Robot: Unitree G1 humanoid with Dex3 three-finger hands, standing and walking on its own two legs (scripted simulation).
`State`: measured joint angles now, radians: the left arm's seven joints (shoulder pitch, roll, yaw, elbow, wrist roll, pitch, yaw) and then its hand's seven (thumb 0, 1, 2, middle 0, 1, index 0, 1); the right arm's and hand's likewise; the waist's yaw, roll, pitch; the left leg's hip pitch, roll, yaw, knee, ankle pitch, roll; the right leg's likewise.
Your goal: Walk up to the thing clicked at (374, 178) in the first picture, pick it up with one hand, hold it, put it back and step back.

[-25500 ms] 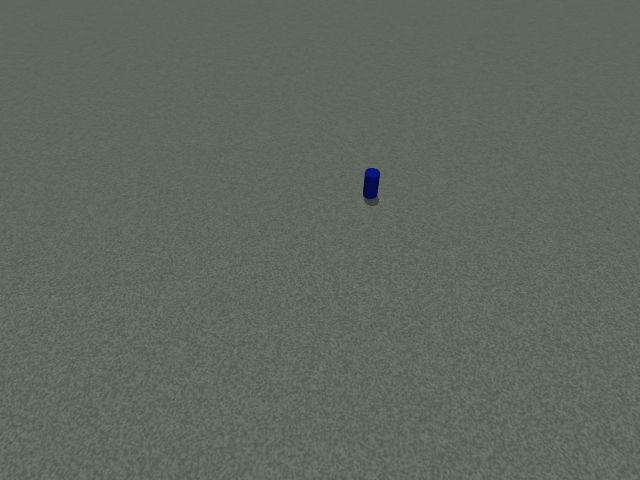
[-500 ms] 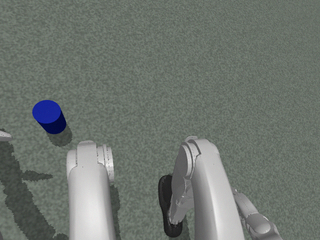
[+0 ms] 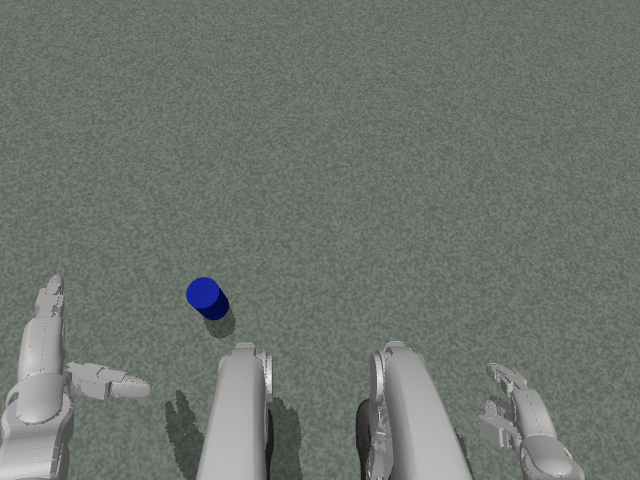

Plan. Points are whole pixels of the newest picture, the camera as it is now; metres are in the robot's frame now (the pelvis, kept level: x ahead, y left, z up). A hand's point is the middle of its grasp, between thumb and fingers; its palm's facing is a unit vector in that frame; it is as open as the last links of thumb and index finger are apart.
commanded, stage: home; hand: left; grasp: from the side
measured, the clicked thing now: (209, 299) +0.43 +0.25 -0.47
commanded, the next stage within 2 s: none
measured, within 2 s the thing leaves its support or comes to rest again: neither
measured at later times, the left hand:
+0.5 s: hand (68, 371) +0.24 +0.21 +0.11, palm faces +0.15 -0.93 -0.33, open 17.5 cm
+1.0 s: hand (65, 403) +0.22 +0.20 +0.14, palm faces +0.16 -0.95 -0.28, open 17.4 cm
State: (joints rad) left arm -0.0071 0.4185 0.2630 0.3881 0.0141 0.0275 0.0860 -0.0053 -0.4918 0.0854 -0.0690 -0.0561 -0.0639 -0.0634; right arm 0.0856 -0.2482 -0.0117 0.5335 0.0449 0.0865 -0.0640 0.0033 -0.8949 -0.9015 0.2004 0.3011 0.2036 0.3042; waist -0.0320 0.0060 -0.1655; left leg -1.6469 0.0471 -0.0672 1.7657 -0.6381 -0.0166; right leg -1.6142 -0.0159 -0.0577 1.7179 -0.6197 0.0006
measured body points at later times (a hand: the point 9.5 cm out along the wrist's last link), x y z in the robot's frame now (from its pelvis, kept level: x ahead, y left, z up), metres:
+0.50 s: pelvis +0.06 +0.01 +0.17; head +0.09 +0.02 +0.62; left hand +0.23 +0.26 +0.13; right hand +0.22 -0.22 +0.09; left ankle +0.07 +0.13 -0.50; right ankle +0.08 -0.12 -0.50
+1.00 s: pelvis +0.06 +0.01 +0.19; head +0.08 +0.01 +0.64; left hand +0.21 +0.25 +0.16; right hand +0.24 -0.23 +0.12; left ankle +0.07 +0.13 -0.50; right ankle +0.08 -0.12 -0.50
